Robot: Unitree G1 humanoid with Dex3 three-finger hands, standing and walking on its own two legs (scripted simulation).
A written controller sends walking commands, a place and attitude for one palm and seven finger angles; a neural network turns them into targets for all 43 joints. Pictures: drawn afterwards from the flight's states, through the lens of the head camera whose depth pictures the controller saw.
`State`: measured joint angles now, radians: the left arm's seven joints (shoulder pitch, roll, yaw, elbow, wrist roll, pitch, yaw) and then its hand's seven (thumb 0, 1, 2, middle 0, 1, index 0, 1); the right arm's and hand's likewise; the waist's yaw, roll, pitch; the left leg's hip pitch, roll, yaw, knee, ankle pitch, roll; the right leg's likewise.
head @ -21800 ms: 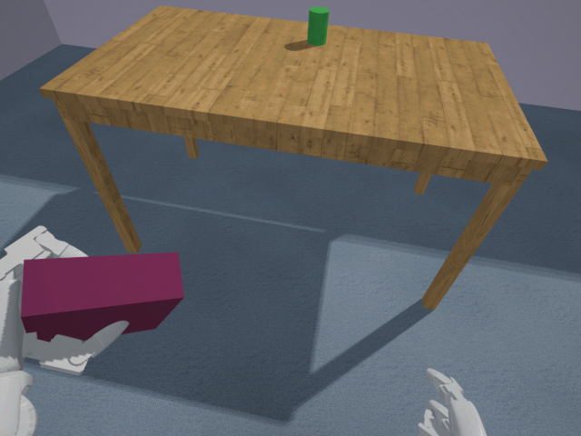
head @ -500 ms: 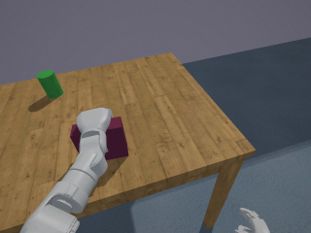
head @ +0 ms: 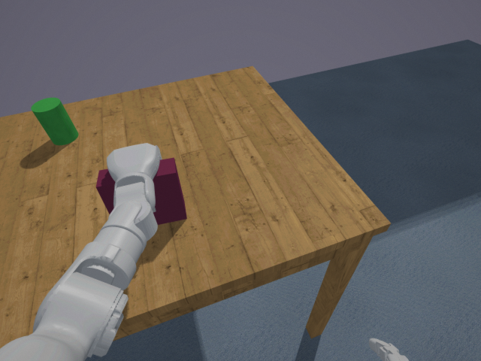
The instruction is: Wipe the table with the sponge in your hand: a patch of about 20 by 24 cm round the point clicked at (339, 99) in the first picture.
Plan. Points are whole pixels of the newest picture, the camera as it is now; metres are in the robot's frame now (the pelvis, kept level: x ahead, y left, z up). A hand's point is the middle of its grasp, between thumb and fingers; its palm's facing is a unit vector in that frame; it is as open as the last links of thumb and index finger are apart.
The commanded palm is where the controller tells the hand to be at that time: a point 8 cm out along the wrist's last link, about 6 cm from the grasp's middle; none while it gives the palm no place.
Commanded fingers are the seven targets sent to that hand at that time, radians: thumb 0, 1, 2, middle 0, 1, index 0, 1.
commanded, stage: wipe forward along the third lane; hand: left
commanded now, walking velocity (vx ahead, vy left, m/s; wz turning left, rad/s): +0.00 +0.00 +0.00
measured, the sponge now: (148, 203) +0.40 +0.21 +0.03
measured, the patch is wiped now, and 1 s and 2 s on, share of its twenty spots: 0.95 1.00 1.00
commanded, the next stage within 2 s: wipe back along the third lane in 0.46 s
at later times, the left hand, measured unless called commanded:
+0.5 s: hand (140, 166) +0.46 +0.23 +0.08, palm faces -0.07 -0.02 -1.00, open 9.5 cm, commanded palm +0.45 +0.23 +0.11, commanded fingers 0.00 0.10 1.30 -1.20 -1.60 -1.20 -1.60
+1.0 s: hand (138, 169) +0.45 +0.23 +0.08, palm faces +0.00 -0.01 -1.00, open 9.5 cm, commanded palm +0.41 +0.21 +0.11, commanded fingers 0.00 0.10 1.30 -1.20 -1.60 -1.20 -1.60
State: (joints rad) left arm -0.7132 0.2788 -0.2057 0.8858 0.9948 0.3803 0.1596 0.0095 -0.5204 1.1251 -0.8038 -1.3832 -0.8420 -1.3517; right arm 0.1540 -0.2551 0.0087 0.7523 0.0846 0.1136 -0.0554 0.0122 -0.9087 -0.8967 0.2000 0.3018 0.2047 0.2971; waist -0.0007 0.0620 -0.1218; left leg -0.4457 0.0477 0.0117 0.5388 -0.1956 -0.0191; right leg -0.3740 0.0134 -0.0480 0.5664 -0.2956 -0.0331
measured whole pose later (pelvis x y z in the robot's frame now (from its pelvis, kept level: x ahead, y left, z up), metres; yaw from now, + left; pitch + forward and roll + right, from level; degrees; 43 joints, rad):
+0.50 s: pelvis +0.01 +0.02 +0.00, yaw -1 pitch +10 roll -1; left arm -0.86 0.34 -0.15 1.06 1.02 0.36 0.18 0.01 -0.52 1.13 -0.80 -1.38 -0.84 -1.37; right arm 0.21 -0.26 0.00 0.77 0.07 0.12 -0.04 0.01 -0.91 -0.90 0.20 0.30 0.20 0.30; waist -0.06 0.05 -0.14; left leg -0.53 0.05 0.03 0.57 -0.22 -0.01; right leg -0.44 0.01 -0.03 0.56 -0.29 -0.01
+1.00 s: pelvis +0.03 +0.03 +0.00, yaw -1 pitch +9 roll -1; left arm -0.72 0.28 -0.24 0.87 0.98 0.46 0.23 -0.02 -0.47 1.10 -0.77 -1.41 -0.79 -1.41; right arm 0.19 -0.24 -0.01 0.75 0.08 0.15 -0.01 0.01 -0.91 -0.90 0.20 0.30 0.20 0.30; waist -0.01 0.05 -0.15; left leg -0.46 0.03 0.04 0.55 -0.24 0.01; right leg -0.37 0.00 -0.02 0.51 -0.30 0.00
